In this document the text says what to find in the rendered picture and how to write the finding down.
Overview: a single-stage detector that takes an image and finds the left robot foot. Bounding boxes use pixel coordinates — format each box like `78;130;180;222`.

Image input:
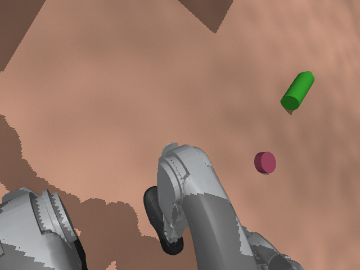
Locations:
73;237;88;270

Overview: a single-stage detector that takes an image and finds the right robot hand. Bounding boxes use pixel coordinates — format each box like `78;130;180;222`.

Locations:
242;226;280;270

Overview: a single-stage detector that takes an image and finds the right robot arm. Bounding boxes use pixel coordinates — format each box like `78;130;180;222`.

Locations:
268;254;304;270

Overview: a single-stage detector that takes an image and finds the right robot foot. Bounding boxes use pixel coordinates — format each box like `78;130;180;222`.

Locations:
143;186;183;255

